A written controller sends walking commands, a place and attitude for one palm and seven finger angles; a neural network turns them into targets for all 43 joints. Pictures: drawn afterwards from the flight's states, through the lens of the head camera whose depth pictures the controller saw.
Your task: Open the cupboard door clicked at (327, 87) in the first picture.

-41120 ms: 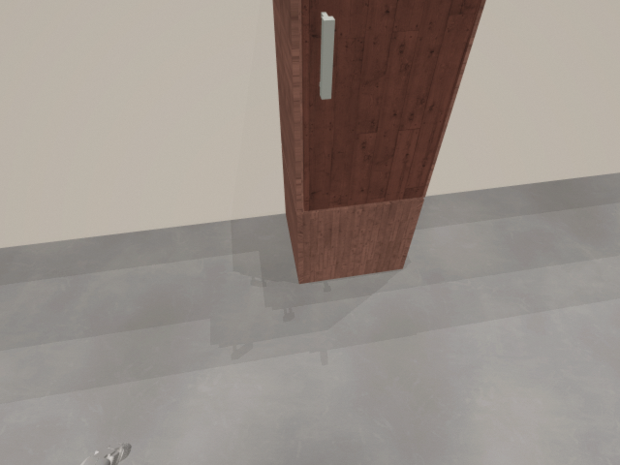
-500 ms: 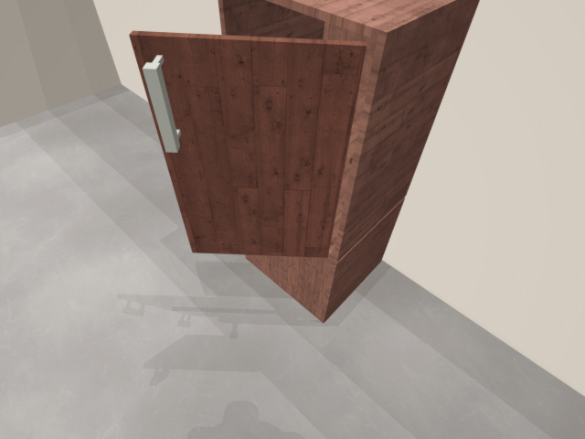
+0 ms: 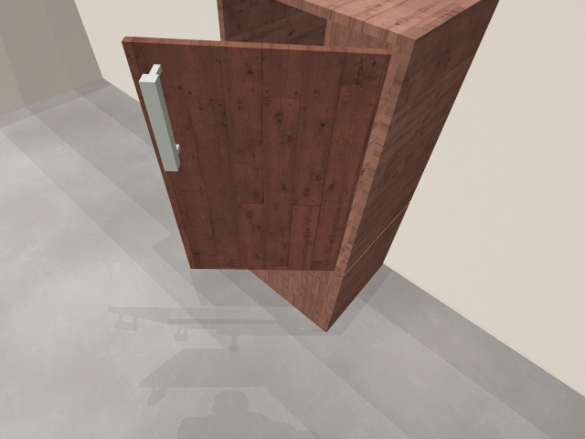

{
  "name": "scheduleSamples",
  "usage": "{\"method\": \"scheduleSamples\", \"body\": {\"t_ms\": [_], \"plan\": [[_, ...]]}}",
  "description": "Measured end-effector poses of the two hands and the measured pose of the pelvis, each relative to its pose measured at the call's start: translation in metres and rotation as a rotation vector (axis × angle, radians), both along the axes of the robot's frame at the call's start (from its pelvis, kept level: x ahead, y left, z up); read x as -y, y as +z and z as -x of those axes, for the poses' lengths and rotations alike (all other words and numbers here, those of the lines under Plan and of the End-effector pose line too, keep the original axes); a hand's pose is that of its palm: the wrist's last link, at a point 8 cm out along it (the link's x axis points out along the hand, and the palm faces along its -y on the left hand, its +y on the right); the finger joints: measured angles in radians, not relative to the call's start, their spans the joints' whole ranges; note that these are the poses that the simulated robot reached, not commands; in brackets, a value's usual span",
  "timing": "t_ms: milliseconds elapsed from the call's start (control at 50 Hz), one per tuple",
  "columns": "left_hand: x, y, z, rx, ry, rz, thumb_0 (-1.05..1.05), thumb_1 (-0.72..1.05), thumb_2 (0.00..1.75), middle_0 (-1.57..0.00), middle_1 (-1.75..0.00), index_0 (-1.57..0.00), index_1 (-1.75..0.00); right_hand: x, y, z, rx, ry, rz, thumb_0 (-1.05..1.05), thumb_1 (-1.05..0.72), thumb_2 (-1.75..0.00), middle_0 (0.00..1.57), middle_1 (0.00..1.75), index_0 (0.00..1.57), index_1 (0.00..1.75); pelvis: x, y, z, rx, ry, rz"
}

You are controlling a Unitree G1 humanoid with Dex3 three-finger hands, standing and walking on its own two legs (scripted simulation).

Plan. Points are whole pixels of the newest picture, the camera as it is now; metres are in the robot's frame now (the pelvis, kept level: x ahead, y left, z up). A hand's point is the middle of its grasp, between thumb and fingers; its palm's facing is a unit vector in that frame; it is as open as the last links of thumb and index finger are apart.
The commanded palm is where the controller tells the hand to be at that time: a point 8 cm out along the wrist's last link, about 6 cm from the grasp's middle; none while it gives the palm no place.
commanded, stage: come to a stop and stand still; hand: left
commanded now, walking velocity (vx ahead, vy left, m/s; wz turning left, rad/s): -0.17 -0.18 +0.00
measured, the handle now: (164, 120) +0.55 +0.24 +0.14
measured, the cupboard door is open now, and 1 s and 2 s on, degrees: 42 42 42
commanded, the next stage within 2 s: look again from close up in 1.48 s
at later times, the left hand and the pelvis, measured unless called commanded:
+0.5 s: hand out of the picture +0.11 +0.18 -0.18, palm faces +0.09 -0.97 -0.22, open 7.3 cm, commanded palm none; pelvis +0.04 +0.00 -0.01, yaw +4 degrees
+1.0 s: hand out of the picture +0.02 +0.21 -0.18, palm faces +0.02 -0.98 -0.18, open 7.4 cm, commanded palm none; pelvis +0.02 +0.02 +0.01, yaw +0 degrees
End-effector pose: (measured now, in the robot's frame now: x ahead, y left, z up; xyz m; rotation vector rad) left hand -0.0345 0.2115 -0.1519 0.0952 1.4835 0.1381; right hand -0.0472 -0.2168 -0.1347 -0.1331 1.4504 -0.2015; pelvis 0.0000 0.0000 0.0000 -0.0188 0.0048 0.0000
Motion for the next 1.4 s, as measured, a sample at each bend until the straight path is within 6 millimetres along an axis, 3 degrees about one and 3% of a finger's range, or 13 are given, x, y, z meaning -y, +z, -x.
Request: {"method": "scheduleSamples", "body": {"t_ms": [160, 300, 400, 480, 600, 660, 740, 880, 960, 1060, 1140, 1260, 1400], "plan": [[-0.018, 0.007, -0.096, 0.144, -0.02, -0.059, 0.02, 0.93, 0.9, -0.2, -0.3, -0.2, -0.29, -0.028, 0.0, -0.003, -0.114, -0.01, -0.056, 0.0, -0.91, -0.9, 0.2, 0.29, 0.2, 0.3, -0.002, 0.003, -0.031, -0.003, 0.03, -0.015], [-0.008, 0.008, -0.151, 0.238, -0.03, -0.087, 0.01, 0.92, 0.9, -0.19, -0.3, -0.2, -0.29, -0.016, -0.018, -0.045, -0.103, -0.031, -0.07, 0.0, -0.91, -0.9, 0.2, 0.29, 0.21, 0.3, 0.009, -0.007, -0.056, 0.015, 0.04, -0.02], [-0.003, 0.009, -0.148, 0.251, -0.004, -0.088, 0.0, 0.92, 0.9, -0.2, -0.3, -0.2, -0.29, 0.005, -0.02, -0.096, -0.009, 0.009, -0.034, 0.0, -0.91, -0.9, 0.2, 0.29, 0.21, 0.3, 0.011, -0.005, -0.051, 0.027, 0.061, -0.019], [-0.014, 0.008, -0.135, 0.239, 0.01, -0.09, 0.0, 0.93, 0.9, -0.2, -0.3, -0.21, -0.29, 0.016, -0.015, -0.135, 0.087, 0.059, 0.007, 0.0, -0.92, -0.9, 0.2, 0.29, 0.2, 0.3, 0.004, -0.006, -0.042, 0.025, 0.064, -0.01], [-0.041, -0.008, -0.104, 0.206, 0.025, -0.063, 0.0, 0.92, 0.9, -0.2, -0.3, -0.21, -0.29, 0.008, -0.003, -0.162, 0.216, 0.113, 0.066, 0.0, -0.92, -0.9, 0.19, 0.29, 0.2, 0.3, -0.019, -0.013, -0.029, 0.02, 0.054, 0.003], [-0.055, -0.014, -0.088, 0.178, 0.047, -0.047, 0.0, 0.91, 0.9, -0.2, -0.3, -0.21, -0.29, -0.006, 0.003, -0.155, 0.233, 0.131, 0.077, 0.0, -0.92, -0.9, 0.19, 0.29, 0.2, 0.3, -0.031, -0.013, -0.026, 0.03, 0.049, 0.0], [-0.066, -0.006, -0.068, 0.133, 0.059, -0.038, 0.0, 0.91, 0.9, -0.2, -0.3, -0.2, -0.29, -0.028, 0.013, -0.14, 0.198, 0.15, 0.056, 0.0, -0.92, -0.9, 0.19, 0.29, 0.2, 0.3, -0.039, -0.001, -0.028, 0.019, 0.049, 0.008], [-0.065, 0.004, -0.043, 0.027, 0.026, -0.026, 0.01, 0.91, 0.9, -0.19, -0.3, -0.2, -0.29, -0.028, 0.017, -0.112, 0.145, 0.091, 0.066, 0.0, -0.94, -0.9, 0.2, 0.29, 0.21, 0.3, -0.041, 0.008, -0.027, -0.007, 0.021, 0.007], [-0.055, 0.005, -0.047, 0.008, -0.008, -0.026, 0.01, 0.91, 0.9, -0.19, -0.3, -0.2, -0.29, -0.018, 0.012, -0.082, 0.085, 0.044, 0.059, 0.0, -0.93, -0.9, 0.2, 0.29, 0.21, 0.3, -0.032, 0.008, -0.021, -0.008, 0.01, 0.003], [-0.032, 0.008, -0.069, 0.08, -0.035, -0.047, 0.01, 0.91, 0.9, -0.19, -0.3, -0.2, -0.29, 0.002, -0.002, -0.041, -0.008, -0.004, 0.026, 0.0, -0.92, -0.9, 0.2, 0.29, 0.21, 0.3, -0.011, 0.003, -0.015, -0.003, 0.009, -0.017], [-0.012, 0.012, -0.079, 0.141, -0.043, -0.081, 0.01, 0.92, 0.9, -0.2, -0.3, -0.2, -0.29, 0.017, -0.016, -0.021, -0.058, -0.026, -0.011, 0.0, -0.91, -0.9, 0.2, 0.29, 0.21, 0.3, 0.007, -0.002, -0.014, 0.013, 0.018, -0.018], [0.006, 0.012, -0.078, 0.175, -0.02, -0.085, 0.01, 0.94, 0.9, -0.2, -0.3, -0.2, -0.29, 0.024, -0.019, -0.023, -0.059, 0.0, -0.039, 0.0, -0.91, -0.9, 0.19, 0.29, 0.2, 0.3, 0.023, -0.002, -0.015, 0.02, 0.038, -0.004], [0.02, 0.007, -0.055, 0.118, 0.009, -0.06, 0.01, 0.95, 0.9, -0.2, -0.3, -0.2, -0.29, 0.021, -0.014, -0.044, -0.006, 0.024, -0.054, 0.0, -0.91, -0.9, 0.19, 0.29, 0.2, 0.3, 0.034, 0.001, -0.015, 0.031, 0.032, -0.016]]}}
